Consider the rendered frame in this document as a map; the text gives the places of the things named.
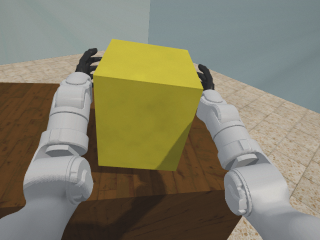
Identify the right robot hand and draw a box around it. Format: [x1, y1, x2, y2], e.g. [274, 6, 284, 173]
[197, 64, 215, 91]

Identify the left robot forearm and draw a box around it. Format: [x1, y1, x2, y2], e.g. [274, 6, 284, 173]
[23, 72, 93, 200]

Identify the right robot upper arm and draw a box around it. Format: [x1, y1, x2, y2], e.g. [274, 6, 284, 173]
[224, 162, 320, 240]

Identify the pedestal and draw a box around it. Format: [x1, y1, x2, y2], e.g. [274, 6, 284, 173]
[0, 82, 242, 240]

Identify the left robot upper arm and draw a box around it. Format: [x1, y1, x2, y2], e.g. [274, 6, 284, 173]
[0, 155, 94, 240]

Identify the carton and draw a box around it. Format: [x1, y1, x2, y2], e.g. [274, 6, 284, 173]
[93, 39, 204, 171]

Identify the right robot forearm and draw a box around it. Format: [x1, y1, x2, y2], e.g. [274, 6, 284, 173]
[196, 89, 290, 200]

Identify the left robot hand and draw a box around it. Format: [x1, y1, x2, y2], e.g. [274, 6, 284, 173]
[75, 48, 102, 88]

